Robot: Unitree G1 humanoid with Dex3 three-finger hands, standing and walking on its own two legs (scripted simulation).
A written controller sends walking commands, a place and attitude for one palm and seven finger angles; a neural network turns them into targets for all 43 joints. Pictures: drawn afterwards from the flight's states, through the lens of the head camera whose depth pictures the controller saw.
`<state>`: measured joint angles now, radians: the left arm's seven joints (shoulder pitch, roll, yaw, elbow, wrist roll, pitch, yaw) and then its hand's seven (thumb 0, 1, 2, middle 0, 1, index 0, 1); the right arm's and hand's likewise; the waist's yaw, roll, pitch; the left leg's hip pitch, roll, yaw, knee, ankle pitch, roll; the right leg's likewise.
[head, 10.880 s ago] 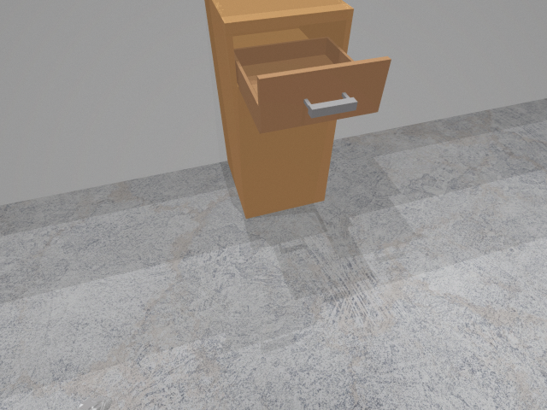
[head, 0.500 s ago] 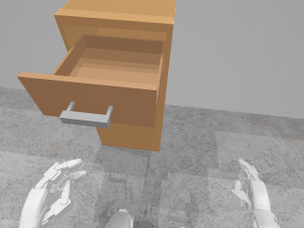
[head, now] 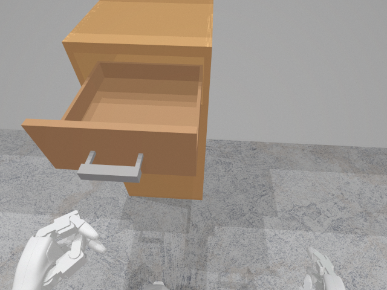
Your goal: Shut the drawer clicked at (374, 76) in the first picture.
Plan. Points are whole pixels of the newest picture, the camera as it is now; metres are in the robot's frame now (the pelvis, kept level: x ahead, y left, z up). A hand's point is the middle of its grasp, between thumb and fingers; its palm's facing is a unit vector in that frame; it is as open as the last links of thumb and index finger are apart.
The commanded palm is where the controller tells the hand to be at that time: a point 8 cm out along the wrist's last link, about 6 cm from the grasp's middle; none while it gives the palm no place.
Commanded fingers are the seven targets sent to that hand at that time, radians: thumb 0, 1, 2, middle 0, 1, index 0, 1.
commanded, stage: raise the hand and make a fist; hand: left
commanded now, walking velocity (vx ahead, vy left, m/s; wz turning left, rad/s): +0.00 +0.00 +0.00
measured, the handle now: (113, 164) +0.37 +0.20 +0.05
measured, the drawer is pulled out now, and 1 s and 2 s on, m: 0.29 0.29 0.29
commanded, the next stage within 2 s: bring the fist close to the handle in 0.96 s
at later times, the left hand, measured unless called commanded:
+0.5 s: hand (73, 249) +0.17 +0.18 +0.13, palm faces +0.00 -1.00 -0.07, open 3.2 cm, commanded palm +0.13 +0.23 +0.15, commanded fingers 0.00 0.90 0.90 -1.40 -1.60 -1.40 -1.60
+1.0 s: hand (75, 241) +0.17 +0.18 +0.14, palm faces +0.04 -0.99 -0.11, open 3.3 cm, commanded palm +0.13 +0.23 +0.15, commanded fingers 0.00 0.90 0.90 -1.40 -1.60 -1.40 -1.60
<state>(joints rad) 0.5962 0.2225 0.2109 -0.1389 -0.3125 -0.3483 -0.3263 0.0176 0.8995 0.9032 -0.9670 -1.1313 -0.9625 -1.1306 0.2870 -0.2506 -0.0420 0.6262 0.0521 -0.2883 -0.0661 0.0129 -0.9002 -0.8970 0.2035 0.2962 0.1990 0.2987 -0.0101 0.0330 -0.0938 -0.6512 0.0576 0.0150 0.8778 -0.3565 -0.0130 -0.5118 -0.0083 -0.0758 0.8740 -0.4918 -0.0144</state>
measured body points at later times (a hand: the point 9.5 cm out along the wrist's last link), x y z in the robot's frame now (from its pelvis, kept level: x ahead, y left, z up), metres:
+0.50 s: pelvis +0.00 +0.02 +0.01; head -0.01 +0.02 +0.46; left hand +0.16 +0.24 +0.13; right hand +0.21 -0.17 -0.03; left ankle +0.05 +0.13 -0.69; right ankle -0.03 -0.11 -0.69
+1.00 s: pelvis +0.01 -0.01 +0.02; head -0.01 -0.03 +0.47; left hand +0.16 +0.23 +0.15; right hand +0.20 -0.24 -0.04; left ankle +0.05 +0.13 -0.69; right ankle -0.03 -0.11 -0.69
